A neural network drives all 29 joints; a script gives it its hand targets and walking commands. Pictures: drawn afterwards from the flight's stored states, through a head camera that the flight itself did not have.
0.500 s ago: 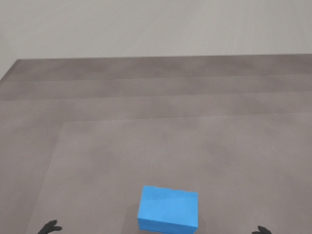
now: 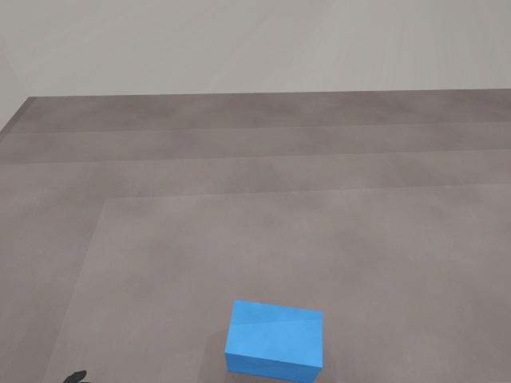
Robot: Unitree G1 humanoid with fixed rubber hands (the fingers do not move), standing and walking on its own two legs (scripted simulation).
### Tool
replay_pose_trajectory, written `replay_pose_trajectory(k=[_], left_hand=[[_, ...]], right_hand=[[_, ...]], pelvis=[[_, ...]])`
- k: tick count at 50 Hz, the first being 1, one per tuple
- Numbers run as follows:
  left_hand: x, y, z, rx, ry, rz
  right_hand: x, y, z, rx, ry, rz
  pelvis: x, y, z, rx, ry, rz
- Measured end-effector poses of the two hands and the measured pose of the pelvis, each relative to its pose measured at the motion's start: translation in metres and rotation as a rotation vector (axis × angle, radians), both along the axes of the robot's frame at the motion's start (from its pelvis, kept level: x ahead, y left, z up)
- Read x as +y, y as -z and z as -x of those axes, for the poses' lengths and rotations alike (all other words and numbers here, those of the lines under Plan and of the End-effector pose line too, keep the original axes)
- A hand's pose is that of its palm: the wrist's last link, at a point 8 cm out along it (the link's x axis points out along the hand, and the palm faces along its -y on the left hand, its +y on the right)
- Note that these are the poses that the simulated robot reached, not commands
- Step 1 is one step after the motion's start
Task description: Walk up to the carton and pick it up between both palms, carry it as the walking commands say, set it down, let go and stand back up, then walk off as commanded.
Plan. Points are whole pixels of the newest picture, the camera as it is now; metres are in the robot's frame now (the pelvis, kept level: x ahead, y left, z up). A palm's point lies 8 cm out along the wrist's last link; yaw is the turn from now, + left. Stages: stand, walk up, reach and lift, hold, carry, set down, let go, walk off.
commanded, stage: stand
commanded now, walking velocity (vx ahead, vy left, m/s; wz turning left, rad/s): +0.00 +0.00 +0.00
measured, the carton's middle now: (273, 342) +0.40 -0.06 -0.67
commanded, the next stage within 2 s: walk off in 0.54 s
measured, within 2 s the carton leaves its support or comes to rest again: rests again in 1.46 s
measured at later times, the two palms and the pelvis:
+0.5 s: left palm out of the picture +0.09 +0.31 -0.10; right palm out of the picture +0.09 -0.31 -0.10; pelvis +0.00 +0.00 +0.00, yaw +0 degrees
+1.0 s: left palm out of the picture +0.13 +0.25 -0.12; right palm out of the picture +0.00 -0.31 -0.14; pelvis +0.04 -0.02 -0.01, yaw -8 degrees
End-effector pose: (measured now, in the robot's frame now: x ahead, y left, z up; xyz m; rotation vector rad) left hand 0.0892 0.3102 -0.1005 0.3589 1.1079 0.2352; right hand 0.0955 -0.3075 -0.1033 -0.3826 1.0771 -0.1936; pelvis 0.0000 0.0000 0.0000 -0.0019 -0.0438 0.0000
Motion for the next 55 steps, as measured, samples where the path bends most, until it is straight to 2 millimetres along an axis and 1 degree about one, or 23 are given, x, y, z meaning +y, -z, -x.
replay_pose_trajectory(k=[14,36,38,41,44,46,47,49,52,55], left_hand=[[0.002,0.0,0.004,0.014,0.0,-0.003],[0.002,-0.001,0.002,0.02,0.001,-0.006],[0.0,0.002,0.005,0.034,-0.003,0.004],[-0.009,0.012,0.013,0.088,0.0,0.029],[-0.021,0.022,0.016,0.143,0.025,0.055],[-0.03,0.024,0.006,0.157,0.059,0.063],[-0.036,0.024,-0.003,0.156,0.077,0.067],[-0.048,0.023,-0.026,0.144,0.116,0.075],[-0.073,0.022,-0.075,0.111,0.191,0.084],[-0.106,0.026,-0.133,0.057,0.267,0.082]], right_hand=[[-0.003,0.001,0.007,0.02,0.009,0.001],[-0.006,0.002,0.011,0.037,0.019,0.001],[-0.003,0.004,0.013,0.051,0.023,-0.006],[0.004,0.011,0.021,0.079,0.039,-0.022],[0.007,0.02,0.037,0.104,0.089,-0.037],[0.004,0.027,0.056,0.14,0.138,-0.041],[0.002,0.029,0.066,0.163,0.165,-0.046],[-0.003,0.034,0.086,0.207,0.217,-0.057],[-0.011,0.04,0.106,0.259,0.288,-0.079],[-0.024,0.052,0.114,0.297,0.35,-0.108]], pelvis=[[0.0,-0.001,0.003,0.001,0.001,-0.001],[-0.001,-0.001,0.004,0.004,0.001,-0.002],[-0.001,-0.001,0.003,0.008,0.005,-0.001],[-0.001,0.001,-0.001,0.017,0.024,-0.001],[-0.002,0.005,-0.01,0.029,0.055,-0.008],[-0.006,0.006,-0.018,0.035,0.08,-0.016],[-0.009,0.007,-0.023,0.037,0.094,-0.02],[-0.016,0.008,-0.034,0.039,0.122,-0.025],[-0.031,0.012,-0.053,0.041,0.163,-0.029],[-0.053,0.022,-0.074,0.042,0.201,-0.02]])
